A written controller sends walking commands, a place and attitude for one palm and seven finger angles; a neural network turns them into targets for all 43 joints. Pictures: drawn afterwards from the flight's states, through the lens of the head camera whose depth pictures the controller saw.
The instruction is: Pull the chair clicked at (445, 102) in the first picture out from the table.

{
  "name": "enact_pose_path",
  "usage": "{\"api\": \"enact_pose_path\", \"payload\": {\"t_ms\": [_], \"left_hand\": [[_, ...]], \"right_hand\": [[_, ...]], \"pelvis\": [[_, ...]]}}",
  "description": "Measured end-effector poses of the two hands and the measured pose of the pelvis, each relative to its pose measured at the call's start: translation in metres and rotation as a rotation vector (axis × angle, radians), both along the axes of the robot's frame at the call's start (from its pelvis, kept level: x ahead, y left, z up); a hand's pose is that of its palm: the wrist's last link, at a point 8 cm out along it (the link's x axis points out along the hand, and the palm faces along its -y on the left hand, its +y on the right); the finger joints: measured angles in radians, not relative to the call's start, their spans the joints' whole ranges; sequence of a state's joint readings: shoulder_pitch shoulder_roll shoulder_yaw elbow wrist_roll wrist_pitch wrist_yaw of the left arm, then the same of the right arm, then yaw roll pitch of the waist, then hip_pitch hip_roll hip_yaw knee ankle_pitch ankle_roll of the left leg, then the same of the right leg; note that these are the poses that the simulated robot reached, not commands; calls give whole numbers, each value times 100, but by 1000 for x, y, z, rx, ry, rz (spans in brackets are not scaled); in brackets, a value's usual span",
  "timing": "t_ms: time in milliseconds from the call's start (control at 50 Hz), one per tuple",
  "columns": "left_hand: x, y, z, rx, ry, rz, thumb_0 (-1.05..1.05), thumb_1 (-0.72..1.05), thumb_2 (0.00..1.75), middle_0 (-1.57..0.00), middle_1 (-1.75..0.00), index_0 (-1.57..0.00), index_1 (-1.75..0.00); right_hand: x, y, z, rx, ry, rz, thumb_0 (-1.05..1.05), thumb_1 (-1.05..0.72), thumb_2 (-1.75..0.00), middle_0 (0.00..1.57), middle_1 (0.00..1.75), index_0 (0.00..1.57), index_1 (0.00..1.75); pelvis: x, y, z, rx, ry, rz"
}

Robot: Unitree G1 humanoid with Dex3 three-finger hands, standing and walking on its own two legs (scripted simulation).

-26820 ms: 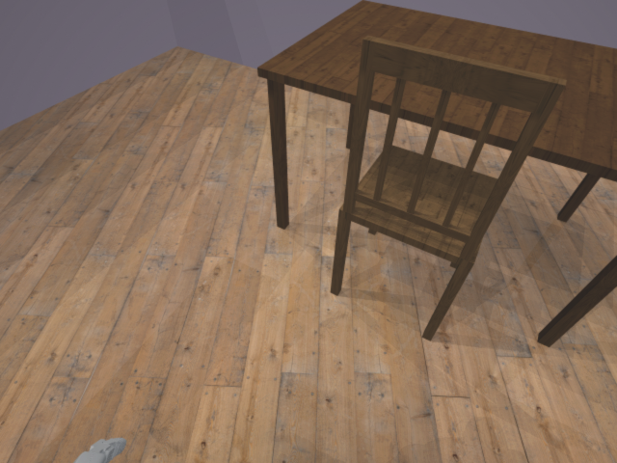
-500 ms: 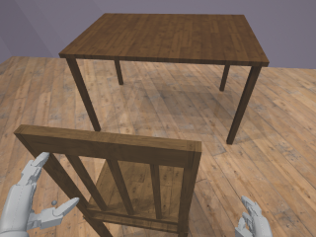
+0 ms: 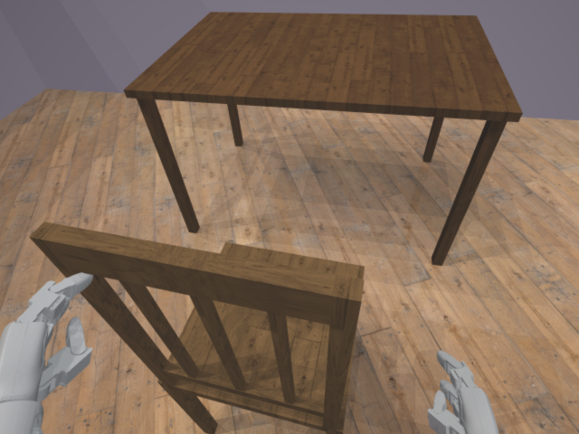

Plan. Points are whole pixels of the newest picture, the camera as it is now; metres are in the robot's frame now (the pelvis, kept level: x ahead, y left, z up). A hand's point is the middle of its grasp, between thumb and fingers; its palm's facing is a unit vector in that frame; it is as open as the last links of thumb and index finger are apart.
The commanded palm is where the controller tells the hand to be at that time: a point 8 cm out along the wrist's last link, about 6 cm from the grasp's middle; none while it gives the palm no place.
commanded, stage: draw the hand back to the body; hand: left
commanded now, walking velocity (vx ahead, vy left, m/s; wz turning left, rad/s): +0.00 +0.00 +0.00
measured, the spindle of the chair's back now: (223, 348) +0.24 +0.16 -0.05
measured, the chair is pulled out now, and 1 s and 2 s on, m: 0.59 0.58 0.58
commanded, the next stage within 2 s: step back with the hand held close in 0.10 s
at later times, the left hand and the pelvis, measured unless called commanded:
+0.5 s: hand (81, 348) +0.16 +0.28 +0.09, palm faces +0.28 -0.79 -0.55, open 6.8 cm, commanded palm +0.11 +0.31 +0.18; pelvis -0.04 +0.01 +0.00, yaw -2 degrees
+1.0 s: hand (4, 405) +0.08 +0.27 +0.15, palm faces +0.38 -0.80 -0.47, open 7.4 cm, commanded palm +0.00 +0.33 +0.18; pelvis -0.13 +0.03 -0.01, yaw +2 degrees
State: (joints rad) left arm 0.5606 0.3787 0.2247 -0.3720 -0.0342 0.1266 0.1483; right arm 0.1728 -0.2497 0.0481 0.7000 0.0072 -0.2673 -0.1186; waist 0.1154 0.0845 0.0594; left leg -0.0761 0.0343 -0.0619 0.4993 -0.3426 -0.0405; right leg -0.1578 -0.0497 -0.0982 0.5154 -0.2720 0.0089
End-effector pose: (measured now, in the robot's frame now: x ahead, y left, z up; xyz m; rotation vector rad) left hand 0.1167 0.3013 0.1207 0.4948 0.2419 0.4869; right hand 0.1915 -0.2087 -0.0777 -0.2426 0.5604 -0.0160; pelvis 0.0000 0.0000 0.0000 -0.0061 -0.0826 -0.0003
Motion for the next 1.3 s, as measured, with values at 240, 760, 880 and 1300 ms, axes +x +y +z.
{"api": "enact_pose_path", "payload": {"t_ms": [240,760,880,1300], "left_hand": [[5,4,0,0,3,-5,1,89,90,-21,-30,-42,-40],[-34,14,105,312,-459,-163,0,89,90,-21,-30,-22,-31],[-46,22,40,118,-308,-115,0,90,90,-21,-30,-20,-30],[-150,49,57,202,-410,-108,1,89,90,-21,-30,-20,-30]], "right_hand": [[3,8,0,6,12,13,1,-91,-90,20,30,20,30],[-106,-11,-7,51,118,-220,1,-91,-90,20,30,20,30],[-158,-17,-18,-3,186,-240,1,-91,-90,20,30,20,30],[-182,16,-9,-49,124,-106,1,-91,-90,20,30,20,30]], "pelvis": [[3,4,1,0,-5,1],[-76,14,-3,13,50,-36],[-102,24,-9,16,50,-41],[-172,37,-10,-8,78,30]]}}
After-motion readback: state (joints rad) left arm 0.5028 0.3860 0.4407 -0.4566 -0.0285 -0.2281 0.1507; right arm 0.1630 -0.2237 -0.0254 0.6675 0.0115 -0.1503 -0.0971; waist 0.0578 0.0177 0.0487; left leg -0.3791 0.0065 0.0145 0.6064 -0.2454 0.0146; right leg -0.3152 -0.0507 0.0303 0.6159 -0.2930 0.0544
